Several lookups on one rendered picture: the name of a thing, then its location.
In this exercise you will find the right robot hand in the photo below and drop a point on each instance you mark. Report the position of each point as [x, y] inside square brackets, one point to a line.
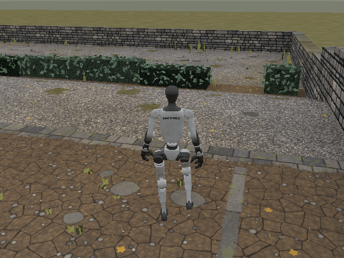
[200, 160]

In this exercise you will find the robot left forearm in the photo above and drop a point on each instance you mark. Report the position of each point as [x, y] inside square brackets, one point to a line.
[147, 142]

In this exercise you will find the robot right forearm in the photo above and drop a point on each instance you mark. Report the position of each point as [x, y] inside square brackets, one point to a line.
[196, 145]

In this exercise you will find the left robot hand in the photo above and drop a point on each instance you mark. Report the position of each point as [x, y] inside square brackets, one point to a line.
[148, 153]

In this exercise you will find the right robot foot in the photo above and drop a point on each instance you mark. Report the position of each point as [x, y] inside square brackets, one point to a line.
[189, 205]

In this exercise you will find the robot right upper arm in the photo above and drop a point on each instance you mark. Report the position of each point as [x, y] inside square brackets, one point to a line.
[191, 123]

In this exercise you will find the left robot thigh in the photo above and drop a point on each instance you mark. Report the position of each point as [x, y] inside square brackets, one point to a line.
[158, 158]

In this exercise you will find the robot left upper arm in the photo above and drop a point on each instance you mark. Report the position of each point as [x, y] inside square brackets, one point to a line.
[152, 122]

